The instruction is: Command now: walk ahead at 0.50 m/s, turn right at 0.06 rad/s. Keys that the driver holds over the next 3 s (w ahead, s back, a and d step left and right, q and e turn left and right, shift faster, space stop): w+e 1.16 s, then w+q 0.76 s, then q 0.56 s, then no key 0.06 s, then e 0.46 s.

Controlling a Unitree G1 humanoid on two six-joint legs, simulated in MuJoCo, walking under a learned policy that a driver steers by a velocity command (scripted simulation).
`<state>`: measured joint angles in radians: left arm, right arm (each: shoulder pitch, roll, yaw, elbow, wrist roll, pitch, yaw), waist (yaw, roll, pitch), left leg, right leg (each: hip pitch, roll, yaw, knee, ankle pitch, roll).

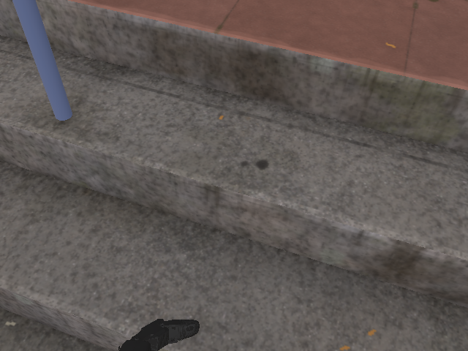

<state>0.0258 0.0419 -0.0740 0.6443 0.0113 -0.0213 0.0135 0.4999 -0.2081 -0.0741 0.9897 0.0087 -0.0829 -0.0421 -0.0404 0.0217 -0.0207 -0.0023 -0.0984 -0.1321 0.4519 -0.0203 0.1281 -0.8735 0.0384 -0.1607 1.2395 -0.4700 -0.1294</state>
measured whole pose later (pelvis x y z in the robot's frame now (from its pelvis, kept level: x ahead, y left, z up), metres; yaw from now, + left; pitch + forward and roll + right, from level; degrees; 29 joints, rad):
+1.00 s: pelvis +0.58 -0.10 +0.31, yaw -29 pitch +4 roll -2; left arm -0.07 0.08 -0.01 0.51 0.02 0.03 -0.01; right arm 0.51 -0.15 -0.03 1.03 0.00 -0.11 -0.04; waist -0.04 0.01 0.02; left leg 0.14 0.13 0.34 0.13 -0.25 -0.06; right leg -1.14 -0.03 -0.15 1.47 -0.47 -0.18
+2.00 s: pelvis +1.15 -0.46 +0.63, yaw -17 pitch +4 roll +0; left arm 0.01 0.18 -0.02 0.60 0.03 -0.09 -0.01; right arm 0.42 -0.27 -0.08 0.80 0.00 -0.09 -0.01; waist -0.12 -0.03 -0.02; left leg -0.04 -0.14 -0.14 0.43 -0.42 0.11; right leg -0.62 0.00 0.03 0.55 0.00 -0.04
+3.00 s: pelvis +1.27 -0.48 +0.64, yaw -7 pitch +1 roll +1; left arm 0.27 0.27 0.05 0.77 0.00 0.02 0.01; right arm 0.23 -0.25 -0.03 0.65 -0.01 0.03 -0.05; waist 0.02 -0.01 0.02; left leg -0.30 -0.08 -0.01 0.62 -0.40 0.03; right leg -0.29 0.05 0.10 0.48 -0.21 -0.02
